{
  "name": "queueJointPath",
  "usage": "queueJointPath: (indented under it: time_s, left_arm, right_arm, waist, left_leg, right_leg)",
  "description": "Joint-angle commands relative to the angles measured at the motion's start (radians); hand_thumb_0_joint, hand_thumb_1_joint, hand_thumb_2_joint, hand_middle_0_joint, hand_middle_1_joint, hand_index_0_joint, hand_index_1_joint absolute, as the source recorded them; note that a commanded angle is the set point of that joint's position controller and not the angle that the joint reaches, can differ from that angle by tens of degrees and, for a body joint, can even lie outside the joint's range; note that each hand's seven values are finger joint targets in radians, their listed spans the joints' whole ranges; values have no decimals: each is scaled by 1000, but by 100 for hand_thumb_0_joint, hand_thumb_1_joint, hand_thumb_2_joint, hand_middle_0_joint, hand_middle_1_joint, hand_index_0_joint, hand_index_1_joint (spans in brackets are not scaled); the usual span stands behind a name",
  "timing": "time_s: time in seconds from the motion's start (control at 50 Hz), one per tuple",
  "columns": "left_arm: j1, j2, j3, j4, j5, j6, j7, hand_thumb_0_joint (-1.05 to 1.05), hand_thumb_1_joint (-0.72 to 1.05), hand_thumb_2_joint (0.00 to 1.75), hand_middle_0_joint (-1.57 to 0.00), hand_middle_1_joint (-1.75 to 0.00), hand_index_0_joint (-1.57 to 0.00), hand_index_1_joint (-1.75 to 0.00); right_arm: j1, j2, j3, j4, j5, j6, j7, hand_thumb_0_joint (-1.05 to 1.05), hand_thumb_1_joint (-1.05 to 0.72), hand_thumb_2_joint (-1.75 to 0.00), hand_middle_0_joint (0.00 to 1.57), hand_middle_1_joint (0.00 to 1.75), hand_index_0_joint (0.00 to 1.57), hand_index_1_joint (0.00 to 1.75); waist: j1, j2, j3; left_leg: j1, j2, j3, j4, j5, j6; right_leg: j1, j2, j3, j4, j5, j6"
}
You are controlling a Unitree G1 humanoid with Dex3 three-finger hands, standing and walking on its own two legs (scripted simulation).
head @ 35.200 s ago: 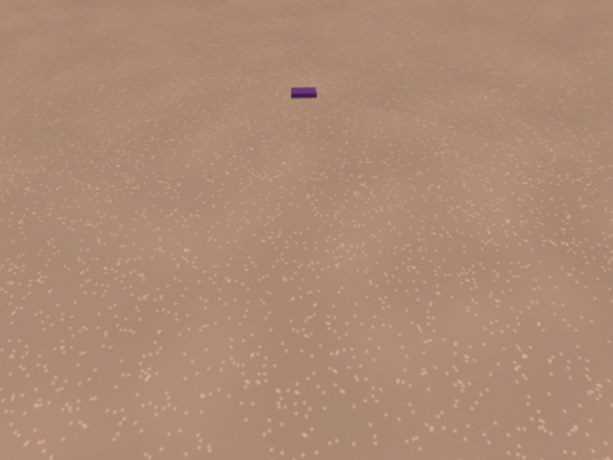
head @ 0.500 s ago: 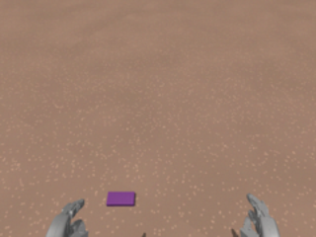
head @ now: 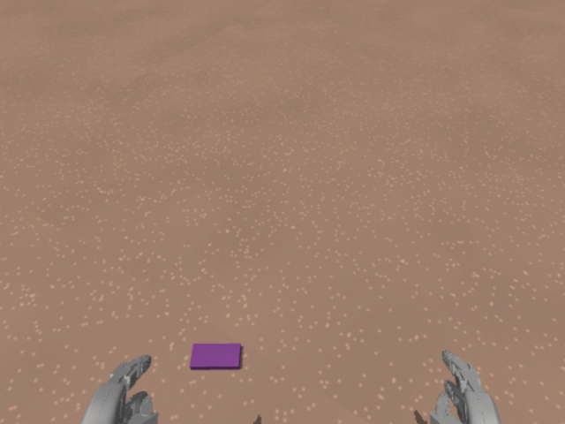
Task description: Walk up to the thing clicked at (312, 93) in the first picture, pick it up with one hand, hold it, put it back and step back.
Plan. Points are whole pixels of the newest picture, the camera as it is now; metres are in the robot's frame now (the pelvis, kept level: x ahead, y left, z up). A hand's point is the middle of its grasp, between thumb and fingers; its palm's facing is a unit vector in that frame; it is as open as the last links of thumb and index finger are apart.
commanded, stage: home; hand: left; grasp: from above
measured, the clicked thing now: (216, 356) +0.46 +0.22 -0.70
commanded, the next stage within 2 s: stand in 0.46 s
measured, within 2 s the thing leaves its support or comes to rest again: neither
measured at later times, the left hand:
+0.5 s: hand out of the picture +0.16 +0.17 -0.05, palm faces +0.05 -0.98 -0.21, open 7.4 cm
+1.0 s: hand out of the picture +0.06 +0.23 -0.11, palm faces +0.02 -0.94 -0.33, open 7.4 cm
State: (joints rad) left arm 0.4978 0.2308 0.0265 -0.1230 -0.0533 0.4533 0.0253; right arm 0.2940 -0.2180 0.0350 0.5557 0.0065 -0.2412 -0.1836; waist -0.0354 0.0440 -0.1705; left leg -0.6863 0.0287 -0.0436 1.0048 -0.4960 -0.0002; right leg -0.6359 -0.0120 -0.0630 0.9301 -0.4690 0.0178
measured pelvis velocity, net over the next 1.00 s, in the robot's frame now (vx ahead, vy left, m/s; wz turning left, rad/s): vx -0.01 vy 0.00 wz -0.01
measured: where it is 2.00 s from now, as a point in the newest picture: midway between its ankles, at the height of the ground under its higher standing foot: outside the picture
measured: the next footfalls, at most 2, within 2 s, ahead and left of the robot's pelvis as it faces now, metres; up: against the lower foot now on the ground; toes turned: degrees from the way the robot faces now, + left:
none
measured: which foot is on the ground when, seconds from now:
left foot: down 0.00-1.00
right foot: down 0.00-1.00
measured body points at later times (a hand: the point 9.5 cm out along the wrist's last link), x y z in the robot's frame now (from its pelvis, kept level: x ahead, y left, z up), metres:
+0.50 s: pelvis +0.00 -0.01 +0.00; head +0.01 +0.00 +0.45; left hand +0.15 +0.23 -0.03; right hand +0.15 -0.25 -0.07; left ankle +0.00 +0.11 -0.68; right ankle +0.00 -0.13 -0.68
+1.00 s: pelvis -0.01 +0.00 +0.05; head -0.01 +0.00 +0.50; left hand +0.06 +0.28 -0.08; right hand +0.07 -0.28 -0.08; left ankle +0.00 +0.11 -0.68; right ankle +0.00 -0.13 -0.68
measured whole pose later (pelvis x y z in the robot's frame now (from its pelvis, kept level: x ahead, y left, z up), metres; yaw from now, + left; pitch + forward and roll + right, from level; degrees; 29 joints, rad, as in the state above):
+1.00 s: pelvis -0.01 +0.00 +0.05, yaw -1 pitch -2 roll +0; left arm 0.24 0.28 0.04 0.91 0.04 0.03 0.04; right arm 0.20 -0.29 -0.04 0.97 -0.05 -0.02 -0.02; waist 0.02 0.00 0.03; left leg -0.26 0.00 0.01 0.60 -0.31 0.01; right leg -0.26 -0.04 -0.02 0.60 -0.31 0.02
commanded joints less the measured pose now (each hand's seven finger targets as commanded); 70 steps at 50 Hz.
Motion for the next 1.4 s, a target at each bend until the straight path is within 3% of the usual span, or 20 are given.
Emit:
queueJointPath:
  time_s: [0.0, 0.1, 0.2, 0.22, 0.3, 0.34, 0.36, 0.42, 0.52, 0.54, 0.56, 0.58, 0.6, 0.64, 0.7, 0.82, 0.88, 0.98, 1.24, 1.38]
  left_arm:
    - [0, 85, 42, -170, 10, -52, 1, 0, 90, 90, -20, -30, -20, -30]
    - [-39, 124, 76, -234, 7, -58, 4, 0, 90, 90, -20, -30, -20, -30]
    - [-13, 75, 43, -150, 9, -52, 2, 0, 90, 90, -20, -30, -20, -30]
    - [-44, 105, 70, -207, 5, -58, 3, 0, 90, 90, -20, -30, -20, -30]
    - [2, 90, 60, -182, 4, -53, -1, 0, 90, 90, -20, -30, -20, -30]
    - [-47, 130, 82, -248, 7, -63, 5, 0, 90, 90, -20, -30, -20, -30]
    - [2, 88, 51, -161, 8, -55, 1, 0, 90, 90, -20, -30, -20, -30]
    - [-45, 120, 79, -232, 5, -67, 6, 0, 90, 90, -20, -30, -20, -30]
    - [-11, 95, 60, -187, 4, -58, 2, 0, 90, 90, -20, -30, -20, -30]
    - [-312, 185, 58, 164, 120, -265, 40, 0, 90, 90, -20, -30, -20, -30]
    - [-194, 197, 78, 323, 120, -332, 36, 0, 90, 90, -20, -30, -20, -30]
    - [-189, 212, 75, 375, 132, -366, 31, 0, 90, 90, -20, -30, -20, -30]
    - [-224, 206, 66, 406, 128, -384, 25, 0, 90, 90, -20, -30, -20, -30]
    - [-264, 214, 61, 480, 117, -412, 16, 0, 90, 90, -20, -30, -20, -30]
    - [-286, 206, 64, 602, 104, -423, 15, 0, 90, 90, -20, -30, -20, -30]
    - [-310, 189, 57, 803, 100, -459, 16, 0, 90, 90, -20, -30, -20, -30]
    - [-311, 192, 54, 886, 96, -466, 17, 0, 90, 90, -20, -30, -20, -30]
    - [-307, 209, 52, 1002, 91, -468, 18, 0, 90, 90, -20, -30, -20, -30]
    - [-325, 233, 43, 1168, 85, -472, 19, 0, 90, 90, -20, -30, -20, -30]
    - [-351, 242, 41, 1199, 83, -476, 16, 0, 90, 90, -20, -30, -20, -30]
  right_arm:
    - [-60, -123, -53, -162, -2, -54, -11, 0, -90, -90, 20, 30, 20, 30]
    - [-55, -126, -60, -164, -1, -50, -11, 0, -90, -90, 20, 30, 20, 30]
    - [-68, -121, -54, -175, -1, -54, -11, 0, -90, -90, 20, 30, 20, 30]
    - [-66, -122, -56, -172, -1, -55, -10, 0, -90, -90, 20, 30, 20, 30]
    - [-67, -124, -57, -176, 2, -54, -10, 0, -90, -90, 20, 30, 20, 30]
    - [-60, -125, -60, -172, 0, -52, -13, 0, -90, -90, 20, 30, 20, 30]
    - [-66, -122, -57, -173, 1, -52, -12, 0, -90, -90, 20, 30, 20, 30]
    - [-57, -123, -57, -165, 1, -52, -13, 0, -90, -90, 20, 30, 20, 30]
    - [-60, -122, -58, -174, 0, -52, -13, 0, -90, -90, 20, 30, 20, 30]
    - [-126, -241, -97, 70, -127, 59, 47, 0, -90, -90, 20, 30, 20, 30]
    - [-140, -242, -116, 80, -123, 103, 79, 0, -90, -90, 20, 30, 20, 30]
    - [-124, -230, -111, 78, -121, 123, 98, 0, -90, -90, 20, 30, 20, 30]
    - [-99, -230, -104, 77, -124, 136, 111, 0, -90, -90, 20, 30, 20, 30]
    - [-108, -201, -101, 115, -75, 147, 144, 0, -90, -90, 20, 30, 20, 30]
    - [-153, -203, -114, 152, -56, 160, 162, 0, -90, -90, 20, 30, 20, 30]
    - [-157, -217, -117, 249, -63, 181, 162, 0, -90, -90, 20, 30, 20, 30]
    - [-155, -225, -114, 291, -57, 189, 156, 0, -90, -90, 20, 30, 20, 30]
    - [-161, -239, -111, 356, -48, 203, 150, 0, -90, -90, 20, 30, 20, 30]
    - [-163, -246, -103, 466, -37, 217, 151, 0, -90, -90, 20, 30, 20, 30]
    - [-176, -254, -97, 492, -33, 214, 154, 0, -90, -90, 20, 30, 20, 30]
  waist:
    - [-8, 5, -54]
    - [1, 23, -87]
    - [-13, -6, -38]
    - [-2, 0, -51]
    - [4, 0, -60]
    - [2, 25, -81]
    - [-10, -6, -64]
    - [1, 17, -67]
    - [-5, 2, -67]
    - [62, -46, 167]
    - [75, -99, 85]
    - [55, -121, 57]
    - [34, -73, 59]
    - [49, -52, 36]
    - [67, -91, 51]
    - [63, 14, 98]
    - [61, 0, 128]
    - [57, -14, 178]
    - [52, -43, 229]
    - [51, -42, 201]
  left_leg:
    - [101, -21, -10, -173, 246, 10]
    - [113, -22, -5, -158, 283, 10]
    - [83, -24, -4, -175, 185, 14]
    - [84, -23, -5, -174, 184, 14]
    - [85, -24, -4, -169, 214, 12]
    - [102, -24, 0, -162, 228, 11]
    - [89, -26, 0, -158, 224, 14]
    - [96, -24, 0, -161, 221, 13]
    - [83, -30, 6, -148, 228, 16]
    - [137, 28, -50, -251, 406, 54]
    - [212, 14, -10, -229, 439, 65]
    - [247, 7, 4, -220, 463, 65]
    - [231, 10, -17, -243, 415, 63]
    - [280, -1, -11, -297, 295, 65]
    - [330, 0, -18, -324, 275, 53]
    - [372, 52, -76, -481, 295, 55]
    - [403, 59, -79, -523, 353, 49]
    - [449, 57, -74, -605, 293, 39]
    - [524, 65, -61, -711, 264, 22]
    - [552, 74, -55, -723, 327, 22]
  right_leg:
    - [44, 40, -10, -134, 200, -23]
    - [55, 38, -6, -131, 233, -23]
    - [27, 38, -6, -148, 155, -19]
    - [35, 36, -6, -149, 155, -19]
    - [40, 37, -6, -138, 176, -21]
    - [43, 36, -3, -136, 190, -21]
    - [38, 36, -4, -142, 190, -18]
    - [39, 35, -1, -137, 187, -22]
    - [40, 32, 1, -143, 200, -17]
    - [176, -35, 83, -162, 212, -69]
    - [210, -53, 131, -210, 234, -97]
    - [221, -62, 148, -218, 289, -111]
    - [222, -53, 154, -223, 292, -104]
    - [287, -80, 157, -234, 264, -88]
    - [271, -87, 163, -301, 220, -76]
    - [354, -63, 109, -342, 265, -43]
    - [391, -67, 111, -388, 316, -44]
    - [427, -77, 120, -487, 302, -43]
    - [471, -90, 133, -612, 281, -26]
    - [502, -102, 138, -638, 329, -27]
